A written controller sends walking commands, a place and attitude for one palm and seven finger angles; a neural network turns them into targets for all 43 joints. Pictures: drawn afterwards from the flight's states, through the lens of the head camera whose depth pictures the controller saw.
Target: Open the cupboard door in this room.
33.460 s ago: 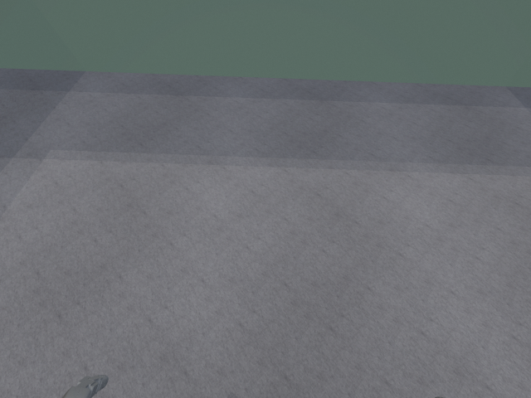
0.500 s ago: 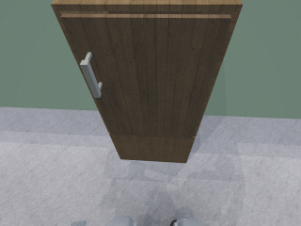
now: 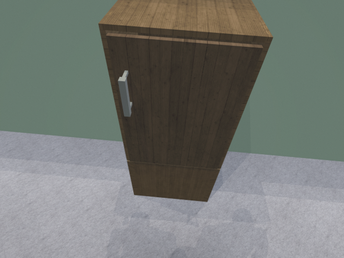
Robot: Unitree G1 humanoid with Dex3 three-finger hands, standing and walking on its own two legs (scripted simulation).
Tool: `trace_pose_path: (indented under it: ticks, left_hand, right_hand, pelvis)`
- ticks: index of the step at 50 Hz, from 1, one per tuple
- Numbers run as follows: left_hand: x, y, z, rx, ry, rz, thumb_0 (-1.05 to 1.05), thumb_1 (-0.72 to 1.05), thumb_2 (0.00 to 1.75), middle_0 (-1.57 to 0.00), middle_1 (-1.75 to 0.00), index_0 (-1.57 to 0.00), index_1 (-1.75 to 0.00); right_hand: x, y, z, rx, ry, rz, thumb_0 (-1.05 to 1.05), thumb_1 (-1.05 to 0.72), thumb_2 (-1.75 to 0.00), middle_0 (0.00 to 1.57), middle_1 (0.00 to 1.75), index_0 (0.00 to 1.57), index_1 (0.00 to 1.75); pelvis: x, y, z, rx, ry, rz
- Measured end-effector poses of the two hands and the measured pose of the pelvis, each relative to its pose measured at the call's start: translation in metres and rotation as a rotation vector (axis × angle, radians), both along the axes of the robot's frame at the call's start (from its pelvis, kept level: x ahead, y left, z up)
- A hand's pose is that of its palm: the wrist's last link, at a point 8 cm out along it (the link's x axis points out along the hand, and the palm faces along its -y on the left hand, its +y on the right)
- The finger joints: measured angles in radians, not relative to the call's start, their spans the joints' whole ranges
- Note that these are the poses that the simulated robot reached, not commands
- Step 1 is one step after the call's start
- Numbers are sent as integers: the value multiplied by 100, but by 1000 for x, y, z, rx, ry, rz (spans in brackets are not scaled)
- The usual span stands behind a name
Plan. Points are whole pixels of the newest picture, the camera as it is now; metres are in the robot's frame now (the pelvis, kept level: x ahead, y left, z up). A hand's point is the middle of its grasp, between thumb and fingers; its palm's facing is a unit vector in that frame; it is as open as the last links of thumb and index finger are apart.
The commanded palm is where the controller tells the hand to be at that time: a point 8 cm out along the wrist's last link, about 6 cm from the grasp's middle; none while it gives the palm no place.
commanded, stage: come to a stop and stand still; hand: left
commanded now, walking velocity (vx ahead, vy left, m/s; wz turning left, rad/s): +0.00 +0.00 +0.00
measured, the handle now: (126, 94) +0.56 +0.18 +0.06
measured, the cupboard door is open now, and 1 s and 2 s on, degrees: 0 0 0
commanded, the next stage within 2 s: look again from close up in 0.32 s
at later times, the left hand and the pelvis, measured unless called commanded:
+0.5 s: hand out of the picture -0.02 +0.12 -0.18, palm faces +0.04 -0.99 -0.14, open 7.4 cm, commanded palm none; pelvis +0.00 -0.02 +0.00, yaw +0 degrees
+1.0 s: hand out of the picture -0.03 +0.19 -0.18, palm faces +0.02 -0.98 -0.19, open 7.4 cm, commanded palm none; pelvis -0.03 +0.02 +0.00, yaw +0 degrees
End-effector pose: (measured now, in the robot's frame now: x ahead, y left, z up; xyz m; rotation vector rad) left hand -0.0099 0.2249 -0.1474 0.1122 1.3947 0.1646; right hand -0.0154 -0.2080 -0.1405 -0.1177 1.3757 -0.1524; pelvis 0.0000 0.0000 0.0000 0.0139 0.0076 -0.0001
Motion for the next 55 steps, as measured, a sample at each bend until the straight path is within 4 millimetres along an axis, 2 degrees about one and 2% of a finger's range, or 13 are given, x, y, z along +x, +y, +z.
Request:
trace_pose_path:
  ticks: [5, 9, 16, 22, 28, 35, 45, 55]
  left_hand:
    - [-5, -22, -2, 3, 27, -18, 0, 91, 90, -19, -30, -19, -30]
    - [-9, -37, -3, -16, 24, -5, 1, 91, 90, -19, -30, -20, -30]
    - [-12, -57, -9, -63, 52, 7, 1, 92, 90, -19, -30, -20, -30]
    - [-14, -63, -7, -60, 59, 14, 1, 91, 90, -20, -30, -20, -30]
    - [-20, -45, -7, -22, 40, -20, 0, 91, 90, -20, -30, -20, -30]
    - [-13, -15, -8, 7, -36, -27, 0, 91, 90, -20, -30, -20, -30]
    - [-19, 13, -4, 22, -59, -42, 0, 91, 90, -19, -30, -20, -30]
    - [-41, 16, -5, 7, 4, -36, 0, 91, 90, -19, -30, -20, -30]
  right_hand:
    - [-27, -3, -14, 40, 74, -44, 1, -90, -90, 20, 30, 20, 30]
    - [-34, -7, -14, 45, 121, -36, 1, -90, -90, 20, 30, 20, 30]
    - [-20, -13, -7, 18, 101, -28, 1, -90, -90, 20, 30, 20, 30]
    - [-3, -15, -7, 15, 80, -4, 1, -91, -90, 20, 30, 20, 30]
    - [11, -26, -10, -24, -11, -20, 3, -93, -90, 20, 30, 20, 30]
    - [17, -18, -6, -41, -90, 2, 2, -93, -90, 20, 30, 20, 30]
    - [-6, -2, -1, -32, -67, 19, 1, -92, -90, 20, 30, 20, 30]
    - [-26, 8, -3, -20, -9, 6, 1, -91, -90, 20, 30, 20, 30]
  pelvis:
    - [-2, -11, -6, 7, -1, -10]
    - [2, -17, -5, -13, -13, 9]
    - [7, -23, -3, -8, -24, 4]
    - [7, -25, -1, -13, -17, 6]
    - [-1, -14, -6, -26, -24, -3]
    - [-13, -1, -7, -22, -48, -4]
    - [-28, 14, -4, -20, -34, -2]
    - [-29, 20, -4, -16, -27, -3]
